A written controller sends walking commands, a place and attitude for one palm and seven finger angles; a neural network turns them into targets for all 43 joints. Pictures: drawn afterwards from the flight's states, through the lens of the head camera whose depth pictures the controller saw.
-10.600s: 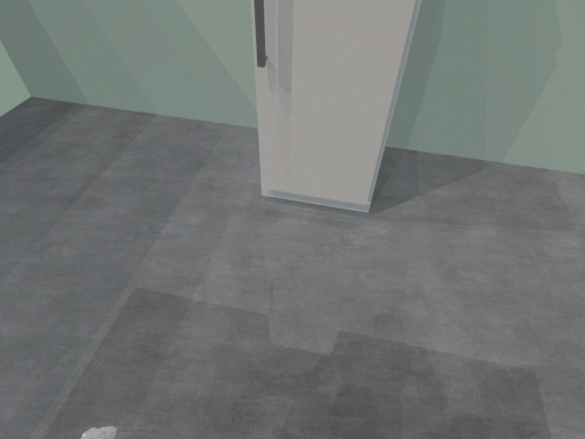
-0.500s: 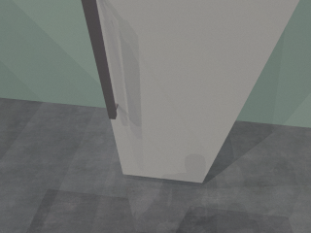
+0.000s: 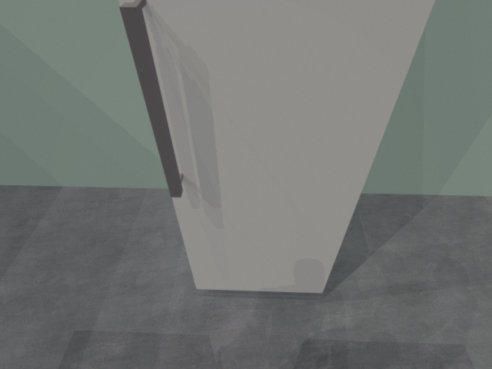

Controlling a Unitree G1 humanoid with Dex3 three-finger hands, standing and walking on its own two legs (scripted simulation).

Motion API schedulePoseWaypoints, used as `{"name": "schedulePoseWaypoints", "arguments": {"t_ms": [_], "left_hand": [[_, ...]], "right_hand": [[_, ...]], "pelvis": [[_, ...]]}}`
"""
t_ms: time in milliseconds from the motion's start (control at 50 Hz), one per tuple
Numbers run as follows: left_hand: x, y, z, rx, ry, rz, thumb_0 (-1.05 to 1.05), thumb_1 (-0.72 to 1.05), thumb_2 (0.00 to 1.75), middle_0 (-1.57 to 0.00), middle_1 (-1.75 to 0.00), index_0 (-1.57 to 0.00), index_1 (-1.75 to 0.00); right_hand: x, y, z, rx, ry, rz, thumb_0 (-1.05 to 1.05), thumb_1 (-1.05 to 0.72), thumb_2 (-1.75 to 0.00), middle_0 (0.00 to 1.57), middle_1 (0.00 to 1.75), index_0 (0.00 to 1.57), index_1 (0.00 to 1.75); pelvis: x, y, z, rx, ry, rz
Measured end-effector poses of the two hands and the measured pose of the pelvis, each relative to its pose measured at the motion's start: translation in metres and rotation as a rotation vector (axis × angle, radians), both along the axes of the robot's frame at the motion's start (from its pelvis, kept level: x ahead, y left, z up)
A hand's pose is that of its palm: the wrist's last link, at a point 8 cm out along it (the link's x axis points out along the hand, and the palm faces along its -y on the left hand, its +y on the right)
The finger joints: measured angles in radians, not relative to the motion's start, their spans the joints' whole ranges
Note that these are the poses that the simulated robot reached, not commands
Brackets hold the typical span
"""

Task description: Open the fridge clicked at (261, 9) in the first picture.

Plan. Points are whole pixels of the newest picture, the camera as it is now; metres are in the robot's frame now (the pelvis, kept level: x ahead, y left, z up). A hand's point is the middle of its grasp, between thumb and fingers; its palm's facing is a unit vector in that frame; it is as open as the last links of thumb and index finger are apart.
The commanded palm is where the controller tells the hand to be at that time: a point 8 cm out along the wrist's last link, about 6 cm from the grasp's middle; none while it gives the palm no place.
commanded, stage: come to a stop and stand still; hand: left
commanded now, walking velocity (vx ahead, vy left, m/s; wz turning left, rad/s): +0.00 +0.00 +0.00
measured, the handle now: (162, 115) +0.55 +0.19 +0.16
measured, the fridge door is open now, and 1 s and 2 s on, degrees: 0 0 0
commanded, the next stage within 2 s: look again from close up in 0.82 s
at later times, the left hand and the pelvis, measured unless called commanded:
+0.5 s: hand out of the picture +0.01 +0.19 -0.17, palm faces +0.03 -0.98 -0.18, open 7.3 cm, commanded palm none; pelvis +0.01 +0.03 +0.01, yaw +0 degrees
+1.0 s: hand out of the picture +0.05 +0.21 -0.17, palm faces +0.01 -0.98 -0.21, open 7.3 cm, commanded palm none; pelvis +0.03 +0.03 +0.01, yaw -1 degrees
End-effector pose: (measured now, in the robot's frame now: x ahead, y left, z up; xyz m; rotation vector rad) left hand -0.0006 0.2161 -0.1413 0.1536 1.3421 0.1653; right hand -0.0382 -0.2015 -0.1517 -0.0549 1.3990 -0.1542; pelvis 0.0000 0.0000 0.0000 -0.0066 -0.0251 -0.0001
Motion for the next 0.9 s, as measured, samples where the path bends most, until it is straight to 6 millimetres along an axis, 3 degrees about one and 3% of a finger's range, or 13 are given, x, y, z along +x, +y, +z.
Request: {"name": "schedulePoseWaypoints", "arguments": {"t_ms": [100, 200, 520, 720, 900], "left_hand": [[0.020, 0.021, 0.008, 0.026, -0.064, -0.014, 0.01, 0.92, 0.90, -0.20, -0.30, -0.20, -0.30], [0.025, 0.030, 0.012, 0.031, -0.079, -0.016, 0.00, 0.92, 0.90, -0.20, -0.30, -0.20, -0.30], [0.004, 0.024, 0.002, -0.029, 0.055, 0.006, 0.00, 0.91, 0.90, -0.20, -0.30, -0.20, -0.30], [0.023, 0.028, 0.000, -0.028, 0.032, -0.006, 0.00, 0.91, 0.90, -0.20, -0.30, -0.20, -0.30], [0.042, 0.037, 0.004, -0.004, -0.001, -0.020, 0.00, 0.91, 0.90, -0.20, -0.30, -0.20, -0.30]], "right_hand": [[-0.002, 0.014, 0.000, 0.012, -0.006, 0.011, 0.01, -0.91, -0.90, 0.19, 0.30, 0.20, 0.30], [0.005, 0.020, 0.001, 0.015, -0.008, 0.030, 0.01, -0.91, -0.90, 0.19, 0.30, 0.20, 0.30], [0.055, 0.004, 0.013, -0.065, -0.043, 0.073, 0.01, -0.91, -0.90, 0.20, 0.30, 0.20, 0.30], [0.082, 0.003, 0.016, -0.078, -0.081, 0.082, 0.01, -0.91, -0.90, 0.20, 0.30, 0.20, 0.30], [0.081, 0.004, 0.015, -0.076, -0.064, 0.078, 0.01, -0.91, -0.90, 0.20, 0.30, 0.20, 0.30]], "pelvis": [[0.000, 0.010, 0.002, 0.012, 0.001, -0.007], [0.001, 0.018, 0.003, 0.016, 0.002, -0.007], [0.016, 0.027, 0.006, 0.010, 0.003, -0.008], [0.026, 0.028, 0.006, 0.006, -0.006, -0.009], [0.029, 0.028, 0.007, 0.006, -0.009, -0.010]]}}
